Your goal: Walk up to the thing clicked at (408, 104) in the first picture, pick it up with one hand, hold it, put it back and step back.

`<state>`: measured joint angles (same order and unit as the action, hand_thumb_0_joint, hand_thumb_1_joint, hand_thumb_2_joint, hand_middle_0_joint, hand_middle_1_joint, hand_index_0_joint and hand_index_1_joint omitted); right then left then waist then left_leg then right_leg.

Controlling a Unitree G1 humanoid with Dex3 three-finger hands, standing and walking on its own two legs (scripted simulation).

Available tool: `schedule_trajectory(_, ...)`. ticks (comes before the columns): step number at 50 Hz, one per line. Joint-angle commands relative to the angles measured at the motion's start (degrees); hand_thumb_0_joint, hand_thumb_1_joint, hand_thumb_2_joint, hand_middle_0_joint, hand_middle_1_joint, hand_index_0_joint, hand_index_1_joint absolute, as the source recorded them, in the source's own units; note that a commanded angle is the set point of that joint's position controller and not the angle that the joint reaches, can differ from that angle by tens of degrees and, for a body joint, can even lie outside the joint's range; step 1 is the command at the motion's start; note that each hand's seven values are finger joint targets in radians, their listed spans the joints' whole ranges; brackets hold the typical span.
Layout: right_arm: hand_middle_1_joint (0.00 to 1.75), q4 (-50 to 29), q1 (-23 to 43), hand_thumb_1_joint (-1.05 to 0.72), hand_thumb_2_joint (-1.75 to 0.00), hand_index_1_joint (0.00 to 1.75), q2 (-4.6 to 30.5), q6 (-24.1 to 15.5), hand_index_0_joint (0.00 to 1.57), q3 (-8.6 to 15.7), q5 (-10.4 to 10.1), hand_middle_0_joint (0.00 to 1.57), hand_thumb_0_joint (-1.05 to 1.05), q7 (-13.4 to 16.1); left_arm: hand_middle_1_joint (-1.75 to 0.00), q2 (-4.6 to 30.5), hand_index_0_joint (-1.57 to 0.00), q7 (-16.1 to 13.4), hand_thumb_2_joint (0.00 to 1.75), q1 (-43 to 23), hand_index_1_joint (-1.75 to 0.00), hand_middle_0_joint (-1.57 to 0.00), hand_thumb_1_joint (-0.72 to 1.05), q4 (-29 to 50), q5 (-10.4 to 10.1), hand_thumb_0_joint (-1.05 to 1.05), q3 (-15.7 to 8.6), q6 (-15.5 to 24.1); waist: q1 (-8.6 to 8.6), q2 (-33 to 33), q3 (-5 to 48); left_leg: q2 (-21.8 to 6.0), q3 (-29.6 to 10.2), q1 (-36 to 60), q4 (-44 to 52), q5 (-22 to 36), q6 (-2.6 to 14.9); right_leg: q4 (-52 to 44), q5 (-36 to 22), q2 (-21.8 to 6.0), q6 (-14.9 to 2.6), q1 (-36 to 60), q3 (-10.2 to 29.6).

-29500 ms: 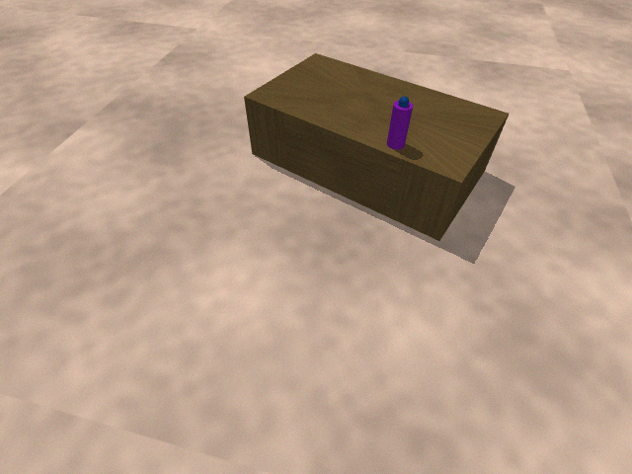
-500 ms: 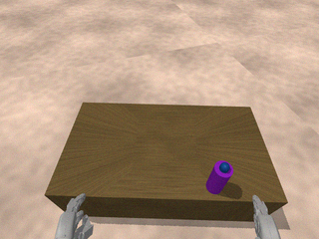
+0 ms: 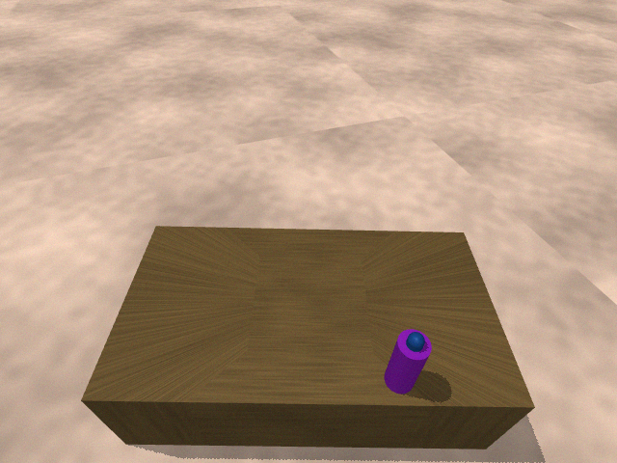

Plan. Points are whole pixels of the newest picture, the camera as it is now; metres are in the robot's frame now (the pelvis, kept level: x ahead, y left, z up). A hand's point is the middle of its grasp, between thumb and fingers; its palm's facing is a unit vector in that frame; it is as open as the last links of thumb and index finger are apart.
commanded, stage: home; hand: right
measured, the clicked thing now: (407, 359) +0.43 -0.22 -0.33
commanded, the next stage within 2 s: stand in 1.20 s
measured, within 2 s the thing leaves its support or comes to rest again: neither
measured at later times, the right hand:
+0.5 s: hand out of the picture +0.03 -0.24 -0.14, palm faces -0.03 +0.93 -0.38, open 17.3 cm
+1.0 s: hand out of the picture +0.07 -0.23 -0.14, palm faces -0.03 +0.93 -0.37, open 17.3 cm
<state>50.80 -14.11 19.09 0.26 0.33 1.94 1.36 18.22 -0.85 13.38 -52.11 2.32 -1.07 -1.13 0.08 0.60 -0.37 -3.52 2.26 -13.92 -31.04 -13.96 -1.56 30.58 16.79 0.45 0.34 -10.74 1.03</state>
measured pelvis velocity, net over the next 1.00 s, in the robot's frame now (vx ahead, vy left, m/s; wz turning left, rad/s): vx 0.00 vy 0.02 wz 0.01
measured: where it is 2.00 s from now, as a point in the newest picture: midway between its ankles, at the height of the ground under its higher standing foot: outside the picture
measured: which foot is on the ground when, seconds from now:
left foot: down 0.00-1.00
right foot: down 0.00-1.00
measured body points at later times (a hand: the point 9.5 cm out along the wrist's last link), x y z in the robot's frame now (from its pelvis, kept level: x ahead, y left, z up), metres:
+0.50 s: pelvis -0.02 +0.01 +0.01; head -0.03 +0.02 +0.46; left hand +0.03 +0.30 -0.13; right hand +0.03 -0.29 -0.12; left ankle +0.03 +0.14 -0.73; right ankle +0.00 -0.12 -0.73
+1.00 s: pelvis +0.00 +0.02 +0.01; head +0.01 +0.04 +0.46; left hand +0.06 +0.31 -0.13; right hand +0.07 -0.28 -0.11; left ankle +0.03 +0.14 -0.73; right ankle +0.00 -0.12 -0.73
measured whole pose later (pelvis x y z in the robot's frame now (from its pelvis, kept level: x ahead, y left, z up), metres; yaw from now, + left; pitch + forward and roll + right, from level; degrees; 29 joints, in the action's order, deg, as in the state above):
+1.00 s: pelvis +0.00 +0.02 +0.01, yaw +0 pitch -3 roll -1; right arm 64.2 -7.2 19.2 -0.3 -1.1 0.5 0.6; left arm 19.4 0.0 9.1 -64.4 1.1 0.1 -0.4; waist 0.1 1.5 -2.8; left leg -1.5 2.9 -9.4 -21.6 -9.4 0.2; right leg 19.2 11.2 -1.5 2.2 -5.3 1.4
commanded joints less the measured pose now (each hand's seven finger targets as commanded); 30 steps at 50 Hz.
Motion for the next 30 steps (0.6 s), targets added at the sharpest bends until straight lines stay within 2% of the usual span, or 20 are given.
schedule_trajectory(1, 0.05, -1.24, 3.91, 0.54, -0.06, 0.05, 10.32, -1.86, 0.05, 2.60, -0.21, 0.05, 0.00, 0.86, -0.30, 10.42, -0.20, -0.63, 0.90, -3.88, -0.30, -0.20, 0.90, 1.89, -0.12, 0.00, -2.45, 1.27, 0.43, 0.27, -0.73, -2.79, -4.18, 3.76, 7.93, 3.26, 2.06, -11.02, -6.01, -4.16, -1.31, -2.04, 5.30)
schedule_trajectory(5, 0.05, 1.81, 4.43, 0.54, -0.06, 0.05, 11.01, -1.42, 0.05, 2.42, -0.36, 0.05, 0.00, 0.73, -0.30, 11.57, -0.20, -0.51, 0.90, -3.46, -0.30, -0.20, 0.90, -0.61, -0.13, 0.00, -2.39, 1.11, 0.22, 0.62, -2.30, -2.58, -4.10, 4.70, 8.82, 0.18, 1.98, -14.06, -0.57, -4.50, -1.15, -3.16, 6.20)
schedule_trajectory(6, 0.06, 2.36, 3.99, 0.52, -0.07, 0.06, 11.14, -1.58, 0.05, 2.32, -0.36, 0.05, 0.00, 0.68, -0.30, 11.82, -0.20, -0.47, 0.90, -4.29, -0.30, -0.20, 0.90, -0.94, -0.19, 0.00, -2.37, 1.15, 0.71, 0.66, -1.89, -2.87, -4.22, 4.78, 9.27, 1.58, 2.03, -13.90, -2.23, -4.75, -1.24, -2.06, 6.31)
schedule_trajectory(7, 0.05, 3.29, 3.30, 0.54, -0.06, 0.05, 11.12, -1.55, 0.05, 2.04, -0.43, 0.05, 0.00, 0.72, -0.30, 11.62, -0.20, -0.34, 0.90, -4.65, -0.30, -0.20, 0.90, -1.37, -0.28, 0.00, -2.25, 1.03, 0.77, -0.29, -2.83, -3.02, -4.60, 3.66, 10.65, -0.25, 1.89, -13.63, -2.09, -4.38, -1.03, -1.73, 5.77)
schedule_trajectory(8, 0.05, 3.67, 4.20, 0.53, -0.06, 0.05, 11.55, -1.53, 0.05, 2.07, -0.34, 0.05, 0.00, 0.69, -0.30, 11.62, -0.20, -0.35, 0.90, -3.92, -0.30, -0.20, 0.90, -1.85, -0.24, 0.00, -2.22, 1.06, 0.15, -0.76, -2.95, -2.80, -4.63, 3.29, 10.51, -0.83, 1.88, -14.19, -1.51, -4.43, -0.89, -1.23, 5.81)
schedule_trajectory(11, 0.05, 4.83, 5.13, 0.54, -0.06, 0.05, 11.72, -1.48, 0.05, 1.87, -0.47, 0.05, 0.00, 0.71, -0.30, 11.76, -0.20, -0.14, 0.90, -4.18, -0.30, -0.20, 0.90, -3.15, -0.36, 0.00, -2.00, 1.00, 0.11, -1.06, -3.48, -3.10, -4.97, 3.72, 11.64, -2.22, 1.85, -14.82, -0.71, -4.39, -0.74, -2.05, 5.74)
schedule_trajectory(12, 0.05, 5.19, 4.67, 0.53, -0.06, 0.05, 11.88, -1.62, 0.05, 1.81, -0.46, 0.05, 0.00, 0.73, -0.30, 11.84, -0.20, -0.12, 0.90, -4.38, -0.30, -0.20, 0.90, -3.47, -0.43, 0.00, -2.02, 1.01, 0.32, -1.47, -2.29, -3.37, -5.21, 4.24, 12.06, -1.86, 1.88, -14.29, -2.45, -4.39, -0.75, -0.80, 5.57)
schedule_trajectory(15, 0.05, 6.25, 5.28, 0.55, -0.05, 0.05, 12.12, -1.65, 0.05, 1.55, -0.48, 0.05, 0.00, 0.80, -0.30, 11.41, -0.20, 0.03, 0.90, -4.38, -0.30, -0.20, 0.90, -4.52, -0.61, 0.00, -1.76, 0.91, -0.04, -2.65, -2.46, -3.95, -6.11, 2.53, 13.96, -4.46, 2.08, -13.70, -3.09, -4.21, -0.75, 0.49, 4.92)
schedule_trajectory(16, 0.05, 6.55, 5.60, 0.53, -0.06, 0.05, 12.46, -1.58, 0.05, 1.57, -0.50, 0.05, 0.00, 0.74, -0.30, 11.42, -0.20, 0.05, 0.90, -3.64, -0.30, -0.20, 0.90, -5.09, -0.61, 0.00, -1.69, 0.92, -0.35, -2.73, -2.90, -3.82, -6.38, 2.12, 14.36, -6.21, 1.98, -13.93, -1.63, -4.10, -0.52, 0.18, 4.86)
schedule_trajectory(20, 0.05, 7.61, 5.77, 0.53, -0.06, 0.05, 12.18, -1.72, 0.05, 1.32, -0.71, 0.05, 0.00, 0.73, -0.30, 11.60, -0.20, 0.10, 0.90, -4.75, -0.30, -0.20, 0.90, -5.99, -0.60, 0.00, -1.45, 1.14, -0.03, -1.46, -1.33, -3.87, -5.95, 3.76, 13.86, -2.75, 2.11, -14.49, -3.89, -4.81, -0.66, 0.73, 5.11)
schedule_trajectory(23, 0.05, 8.44, 5.88, 0.53, -0.06, 0.05, 12.81, -1.46, 0.05, 1.24, -0.66, 0.05, 0.00, 0.65, -0.30, 11.56, -0.20, 0.19, 0.90, -4.17, -0.30, -0.20, 0.90, -7.29, -0.65, 0.00, -1.36, 0.93, -0.04, -2.25, -3.69, -4.05, -7.06, 1.47, 15.78, -8.55, 2.11, -14.11, -0.61, -4.22, -0.38, -0.31, 4.28)
schedule_trajectory(24, 0.06, 8.42, 6.47, 0.53, -0.07, 0.06, 13.11, -1.40, 0.05, 1.36, -0.61, 0.05, 0.00, 0.62, -0.30, 11.61, -0.20, 0.18, 0.90, -3.67, -0.30, -0.20, 0.90, -7.61, -0.68, 0.00, -1.34, 0.98, -0.38, -1.98, -3.19, -4.22, -7.15, 2.12, 15.64, -8.67, 2.28, -14.24, -0.77, -4.34, -0.33, -0.43, 4.41)
schedule_trajectory(25, 0.06, 8.74, 5.79, 0.52, -0.07, 0.06, 12.87, -1.35, 0.05, 1.26, -0.64, 0.05, 0.00, 0.62, -0.30, 11.60, -0.20, 0.30, 0.90, -4.12, -0.30, -0.20, 0.90, -7.73, -0.72, 0.00, -1.26, 0.93, -0.01, -1.64, -3.65, -4.22, -7.29, 1.11, 16.24, -9.36, 2.27, -14.20, -0.60, -4.38, -0.42, -0.42, 4.42)
schedule_trajectory(26, 0.06, 8.79, 6.37, 0.52, -0.07, 0.06, 13.18, -1.26, 0.05, 1.34, -0.72, 0.05, 0.00, 0.53, -0.30, 11.58, -0.20, 0.28, 0.90, -3.57, -0.30, -0.20, 0.90, -8.01, -0.68, 0.00, -1.23, 0.96, -0.26, -1.68, -3.74, -3.88, -7.17, 1.65, 15.83, -9.36, 2.23, -14.62, 0.76, -4.38, -0.39, -1.13, 4.59)
schedule_trajectory(27, 0.06, 8.74, 6.67, 0.52, -0.07, 0.06, 13.25, -1.31, 0.05, 1.40, -0.78, 0.05, 0.00, 0.52, -0.30, 11.65, -0.20, 0.32, 0.90, -3.44, -0.30, -0.20, 0.90, -8.19, -0.69, 0.00, -1.18, 1.12, -0.26, -1.69, -2.57, -4.03, -7.02, 2.79, 15.28, -8.11, 2.45, -14.78, -0.69, -4.59, -0.43, -0.90, 4.70)
schedule_trajectory(30, 0.06, 9.03, 6.45, 0.52, -0.07, 0.06, 12.42, -1.51, 0.05, 1.28, -0.96, 0.05, 0.00, 0.27, -0.30, 12.27, -0.20, 0.16, 0.90, -4.25, -0.30, -0.20, 0.90, -8.37, -0.58, 0.00, -1.13, 1.44, 0.41, 0.72, -1.49, -3.32, -5.91, 5.74, 13.13, -3.16, 2.40, -16.11, -0.19, -5.59, -0.68, -2.26, 5.70)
